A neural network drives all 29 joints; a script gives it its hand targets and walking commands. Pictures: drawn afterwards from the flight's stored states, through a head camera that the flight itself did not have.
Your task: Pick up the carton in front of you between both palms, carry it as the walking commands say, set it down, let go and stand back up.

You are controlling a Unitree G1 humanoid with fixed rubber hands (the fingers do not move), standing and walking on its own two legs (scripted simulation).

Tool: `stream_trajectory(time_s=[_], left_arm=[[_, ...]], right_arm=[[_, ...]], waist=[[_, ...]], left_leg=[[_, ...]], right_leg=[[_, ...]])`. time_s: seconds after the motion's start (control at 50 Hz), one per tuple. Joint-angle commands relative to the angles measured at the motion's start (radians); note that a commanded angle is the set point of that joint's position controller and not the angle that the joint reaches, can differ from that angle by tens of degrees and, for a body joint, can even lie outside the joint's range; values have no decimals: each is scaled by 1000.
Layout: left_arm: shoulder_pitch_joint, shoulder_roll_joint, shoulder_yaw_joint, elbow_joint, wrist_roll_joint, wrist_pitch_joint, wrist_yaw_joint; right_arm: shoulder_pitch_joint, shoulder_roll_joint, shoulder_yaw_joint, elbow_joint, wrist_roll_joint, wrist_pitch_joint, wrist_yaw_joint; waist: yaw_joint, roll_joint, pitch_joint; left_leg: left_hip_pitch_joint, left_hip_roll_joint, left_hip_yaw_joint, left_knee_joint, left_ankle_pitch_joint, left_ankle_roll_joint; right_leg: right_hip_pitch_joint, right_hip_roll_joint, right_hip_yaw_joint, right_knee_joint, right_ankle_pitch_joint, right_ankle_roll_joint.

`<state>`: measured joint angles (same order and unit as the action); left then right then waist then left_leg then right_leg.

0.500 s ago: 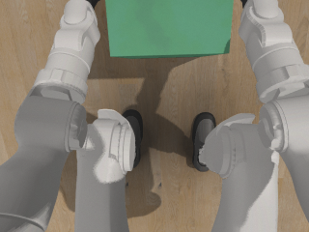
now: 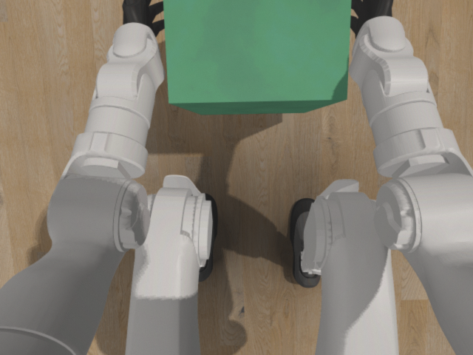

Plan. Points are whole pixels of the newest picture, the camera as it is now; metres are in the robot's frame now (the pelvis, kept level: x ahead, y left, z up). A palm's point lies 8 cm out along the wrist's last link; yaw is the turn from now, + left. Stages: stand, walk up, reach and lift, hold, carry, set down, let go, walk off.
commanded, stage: reach and lift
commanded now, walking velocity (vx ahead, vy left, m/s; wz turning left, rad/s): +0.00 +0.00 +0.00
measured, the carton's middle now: (253, 43) +0.53 +0.02 -0.18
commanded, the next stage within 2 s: none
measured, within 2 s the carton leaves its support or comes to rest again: neither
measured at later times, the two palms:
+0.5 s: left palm out of the picture +0.48 +0.18 +0.07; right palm out of the picture +0.50 -0.12 +0.07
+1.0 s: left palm out of the picture +0.43 +0.17 +0.23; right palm out of the picture +0.45 -0.13 +0.23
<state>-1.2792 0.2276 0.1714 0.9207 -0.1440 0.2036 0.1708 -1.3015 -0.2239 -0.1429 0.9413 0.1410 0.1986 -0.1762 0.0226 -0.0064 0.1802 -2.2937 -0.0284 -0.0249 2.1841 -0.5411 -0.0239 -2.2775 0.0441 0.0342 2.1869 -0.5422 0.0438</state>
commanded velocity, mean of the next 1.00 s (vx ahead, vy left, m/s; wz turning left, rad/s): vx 0.00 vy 0.00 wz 0.00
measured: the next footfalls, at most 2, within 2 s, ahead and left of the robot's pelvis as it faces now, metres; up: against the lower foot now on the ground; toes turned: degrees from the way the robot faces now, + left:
none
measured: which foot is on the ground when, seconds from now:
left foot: down 0.00-1.00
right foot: down 0.00-1.00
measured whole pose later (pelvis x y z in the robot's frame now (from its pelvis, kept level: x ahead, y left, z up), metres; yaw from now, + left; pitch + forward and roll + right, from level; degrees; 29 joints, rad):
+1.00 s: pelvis +0.05 -0.01 +0.27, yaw +2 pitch +30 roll +0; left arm -0.62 -0.08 0.39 0.60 0.19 0.36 0.04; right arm -0.63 0.10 -0.39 0.61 -0.19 0.35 -0.05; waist 0.02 -0.01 -0.24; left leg -1.38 -0.04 -0.05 1.31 -0.46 -0.02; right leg -1.36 0.05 0.05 1.32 -0.49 0.02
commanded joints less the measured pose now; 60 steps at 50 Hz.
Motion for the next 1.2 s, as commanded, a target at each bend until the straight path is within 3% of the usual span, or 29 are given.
stream_trajectory(time_s=[0.0, 0.04, 0.06, 0.16, 0.22, 0.34, 0.54, 0.8, 1.18], left_arm=[[-600, -1145, -329, -326, 0, 34, -321], [-540, -1174, -294, -294, 48, 65, -331], [-518, -1186, -271, -258, 79, 76, -336], [-485, -1197, -193, -169, 162, 108, -361], [-491, -1201, -163, -155, 194, 117, -368], [-437, -1240, -149, -160, 226, 143, -378], [-294, -1328, -306, -277, 161, 172, -390], [-52, -1376, -347, -277, 176, 166, -382], [292, -1391, -399, -332, 211, 152, -378]], right_arm=[[-584, 1197, 324, -317, 6, 33, 314], [-526, 1227, 293, -273, -45, 63, 331], [-508, 1234, 264, -239, -73, 75, 335], [-431, 1203, 121, -125, -201, 99, 336], [-450, 1202, 86, -123, -235, 105, 338], [-424, 1266, 120, -150, -235, 134, 357], [-288, 1352, 272, -274, -168, 161, 371], [-38, 1392, 312, -281, -178, 157, 369], [308, 1400, 362, -337, -214, 145, 372]], waist=[[35, -10, -1515], [43, -16, -1429], [45, -7, -1348], [-1, 12, -1180], [-5, 24, -1191], [21, -7, -1307], [15, -8, -1399], [7, 0, -1187], [-4, 6, -897]], left_leg=[[794, -117, 118, -239, 388, 2], [746, -122, 118, -281, 341, 1], [679, -123, 119, -318, 247, 4], [621, -130, 112, -423, 143, 6], [664, -133, 107, -475, 100, 8], [783, -133, 112, -558, 122, 7], [1003, -135, 92, -678, 268, -5], [1224, -137, 42, -898, 267, 1], [1683, -101, -36, -1297, 396, 23]], right_leg=[[656, 132, -137, -225, 322, -22], [605, 134, -131, -271, 268, -20], [585, 131, -128, -301, 199, -24], [550, 138, -120, -422, 106, -41], [562, 136, -119, -473, 60, -48], [687, 141, -106, -571, 68, -35], [900, 146, -89, -690, 214, -19], [1105, 137, -44, -912, 213, -21], [1577, 94, 39, -1311, 359, -45]])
